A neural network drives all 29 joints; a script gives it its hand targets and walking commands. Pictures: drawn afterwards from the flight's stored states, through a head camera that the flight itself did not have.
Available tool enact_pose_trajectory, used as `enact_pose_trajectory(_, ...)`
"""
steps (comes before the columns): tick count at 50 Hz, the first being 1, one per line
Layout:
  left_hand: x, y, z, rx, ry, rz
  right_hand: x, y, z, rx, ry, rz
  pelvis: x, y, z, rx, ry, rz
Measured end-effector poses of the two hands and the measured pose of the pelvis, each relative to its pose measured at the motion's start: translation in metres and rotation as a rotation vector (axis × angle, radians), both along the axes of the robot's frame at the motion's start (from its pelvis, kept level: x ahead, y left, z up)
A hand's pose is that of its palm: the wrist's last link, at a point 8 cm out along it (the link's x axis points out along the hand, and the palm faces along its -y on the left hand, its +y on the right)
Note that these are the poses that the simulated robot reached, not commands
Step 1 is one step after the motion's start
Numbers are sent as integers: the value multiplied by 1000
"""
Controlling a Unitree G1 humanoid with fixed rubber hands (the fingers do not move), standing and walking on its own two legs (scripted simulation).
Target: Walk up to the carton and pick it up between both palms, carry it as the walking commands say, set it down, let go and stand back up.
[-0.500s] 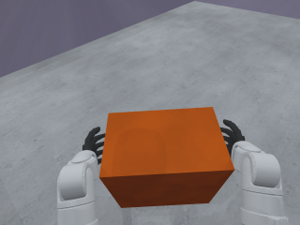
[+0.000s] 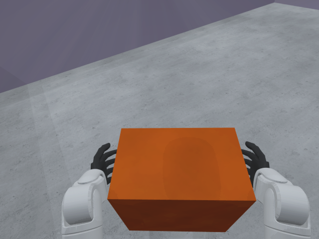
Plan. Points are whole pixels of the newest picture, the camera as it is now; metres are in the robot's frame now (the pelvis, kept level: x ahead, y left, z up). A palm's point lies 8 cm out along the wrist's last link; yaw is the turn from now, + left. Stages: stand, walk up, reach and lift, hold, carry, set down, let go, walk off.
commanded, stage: carry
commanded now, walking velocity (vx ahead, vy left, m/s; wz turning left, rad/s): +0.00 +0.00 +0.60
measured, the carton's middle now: (176, 183) +0.27 -0.03 +0.01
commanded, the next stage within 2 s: none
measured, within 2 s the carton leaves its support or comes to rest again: neither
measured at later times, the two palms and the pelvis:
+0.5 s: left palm out of the picture +0.11 +0.30 +0.07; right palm (183, 195) +0.22 -0.04 +0.06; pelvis -0.07 +0.05 -0.01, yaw +17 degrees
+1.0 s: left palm out of the picture -0.01 +0.31 +0.09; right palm (174, 231) +0.15 -0.01 +0.08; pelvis -0.16 +0.04 +0.00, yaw +22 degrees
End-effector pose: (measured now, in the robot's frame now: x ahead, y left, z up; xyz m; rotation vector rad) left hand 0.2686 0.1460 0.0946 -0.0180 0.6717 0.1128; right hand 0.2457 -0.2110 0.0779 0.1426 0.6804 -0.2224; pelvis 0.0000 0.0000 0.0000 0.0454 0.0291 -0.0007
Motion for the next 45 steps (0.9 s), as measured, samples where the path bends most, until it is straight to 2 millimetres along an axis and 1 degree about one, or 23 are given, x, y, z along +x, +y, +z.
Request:
enact_pose_trajectory(3,-13,22,3,9,-13,57,12,21,6,-14,-14,73,-8,8,-1,10,-6,51)
enact_pose_trajectory(5,-24,42,0,4,-10,107,19,42,6,-20,-12,124,-13,17,-3,14,-6,87)
enact_pose_trajectory(7,-38,66,-5,-4,-4,159,24,67,4,-27,-5,175,-18,27,-6,14,-6,121)
enact_pose_trajectory(10,-56,106,-16,-2,-3,225,33,111,0,-35,-6,246,-29,42,-15,0,-1,165)
enact_pose_trajectory(11,-64,119,-20,-2,7,248,33,126,-4,-31,4,265,-33,45,-15,-8,4,175)
enact_pose_trajectory(13,-84,140,-27,-18,36,298,27,150,-11,-26,34,299,-39,49,-13,-26,10,190)
enact_pose_trajectory(15,-106,154,-32,-45,53,346,16,167,-16,-26,54,326,-45,51,-11,-35,13,211)
enact_pose_trajectory(17,-125,163,-33,-58,49,378,5,178,-18,-22,53,345,-51,52,-10,-38,14,234)
enact_pose_trajectory(19,-138,167,-32,-61,39,394,-4,183,-18,-26,43,363,-57,53,-10,-39,17,255)
enact_pose_trajectory(22,-150,165,-30,-59,31,398,-16,181,-17,-26,34,369,-66,52,-10,-41,23,280)
enact_pose_trajectory(25,-155,157,-25,-50,22,384,-26,172,-15,-16,25,355,-74,48,-10,-44,25,294)
enact_pose_trajectory(30,-162,134,-14,-19,9,353,-41,149,-13,11,10,352,-87,37,-9,-48,17,308)
enact_pose_trajectory(33,-174,124,-9,-22,17,358,-51,139,-6,7,17,358,-94,33,-3,-23,8,335)
enact_pose_trajectory(35,-182,122,-4,-18,12,368,-55,138,-1,9,12,367,-99,33,0,-12,5,347)
enact_pose_trajectory(39,-199,127,1,-17,-4,398,-61,147,7,-2,-6,407,-112,34,1,1,4,368)
enact_pose_trajectory(42,-216,139,-1,-15,-12,423,-66,162,8,-13,-16,440,-125,39,-3,-16,2,384)
enact_pose_trajectory(45,-239,152,-6,-18,0,452,-78,180,7,-18,-3,470,-140,42,-3,-19,-9,389)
